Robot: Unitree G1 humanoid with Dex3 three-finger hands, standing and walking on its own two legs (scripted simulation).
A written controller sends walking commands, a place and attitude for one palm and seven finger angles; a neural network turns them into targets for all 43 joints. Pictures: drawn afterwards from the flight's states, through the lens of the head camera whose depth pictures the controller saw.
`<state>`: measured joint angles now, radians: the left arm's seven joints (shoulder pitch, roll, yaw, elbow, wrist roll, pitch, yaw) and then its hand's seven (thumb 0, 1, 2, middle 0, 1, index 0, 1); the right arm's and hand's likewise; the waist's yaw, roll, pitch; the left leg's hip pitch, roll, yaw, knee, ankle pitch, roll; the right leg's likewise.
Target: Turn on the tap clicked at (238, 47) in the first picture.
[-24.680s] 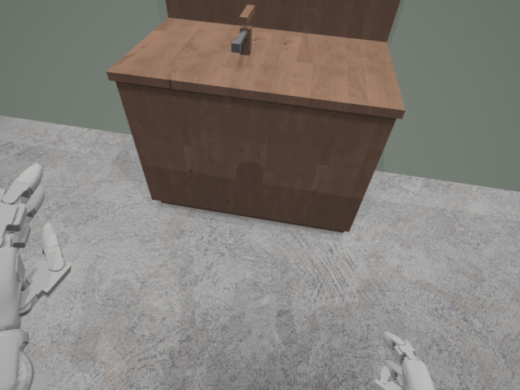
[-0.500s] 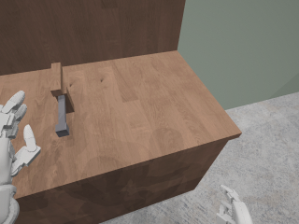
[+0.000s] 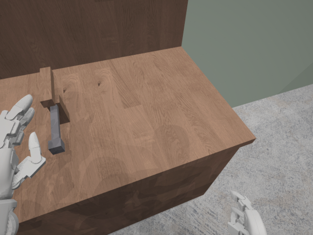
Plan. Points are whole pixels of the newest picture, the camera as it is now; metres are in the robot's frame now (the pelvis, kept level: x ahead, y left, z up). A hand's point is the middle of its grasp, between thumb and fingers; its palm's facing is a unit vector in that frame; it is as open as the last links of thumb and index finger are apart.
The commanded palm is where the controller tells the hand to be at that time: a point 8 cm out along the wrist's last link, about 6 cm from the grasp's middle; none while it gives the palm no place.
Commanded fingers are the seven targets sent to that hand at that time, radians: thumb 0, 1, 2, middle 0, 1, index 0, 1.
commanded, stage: come to a stop and stand still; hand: left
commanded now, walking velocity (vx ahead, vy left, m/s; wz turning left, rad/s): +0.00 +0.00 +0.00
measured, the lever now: (56, 146) +0.30 +0.27 +0.06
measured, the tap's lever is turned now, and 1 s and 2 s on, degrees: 0 0 0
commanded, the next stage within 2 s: look again from close up in 0.42 s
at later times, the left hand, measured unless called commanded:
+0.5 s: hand (22, 163) +0.21 +0.26 +0.15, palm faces +0.37 -0.84 -0.39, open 7.4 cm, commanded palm +0.15 +0.28 +0.18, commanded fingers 0.00 0.90 0.90 -0.20 -0.30 -0.20 -0.30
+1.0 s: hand (25, 172) +0.19 +0.24 +0.16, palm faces +0.38 -0.85 -0.37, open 7.4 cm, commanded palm +0.13 +0.28 +0.18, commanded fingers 0.00 0.90 0.90 -0.20 -0.30 -0.20 -0.30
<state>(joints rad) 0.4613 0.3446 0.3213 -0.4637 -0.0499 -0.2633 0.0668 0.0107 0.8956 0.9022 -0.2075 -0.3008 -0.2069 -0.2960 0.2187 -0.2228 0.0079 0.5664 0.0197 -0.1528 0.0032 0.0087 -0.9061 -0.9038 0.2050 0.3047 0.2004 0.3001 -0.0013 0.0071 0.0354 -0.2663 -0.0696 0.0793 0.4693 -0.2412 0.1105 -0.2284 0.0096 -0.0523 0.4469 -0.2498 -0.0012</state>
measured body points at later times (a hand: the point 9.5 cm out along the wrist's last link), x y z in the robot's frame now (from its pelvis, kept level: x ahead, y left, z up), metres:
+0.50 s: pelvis +0.00 +0.00 +0.00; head +0.02 +0.03 +0.45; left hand +0.19 +0.30 +0.17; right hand +0.19 -0.21 -0.06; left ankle +0.01 +0.04 -0.74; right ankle -0.01 -0.12 -0.74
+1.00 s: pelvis -0.02 -0.01 +0.00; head +0.00 +0.01 +0.45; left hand +0.17 +0.28 +0.18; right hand +0.15 -0.23 -0.07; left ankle +0.01 +0.04 -0.74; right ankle -0.01 -0.12 -0.74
